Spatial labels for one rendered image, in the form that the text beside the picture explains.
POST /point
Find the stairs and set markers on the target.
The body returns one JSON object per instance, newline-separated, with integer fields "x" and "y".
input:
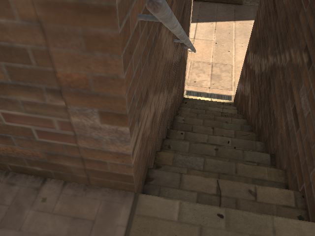
{"x": 211, "y": 156}

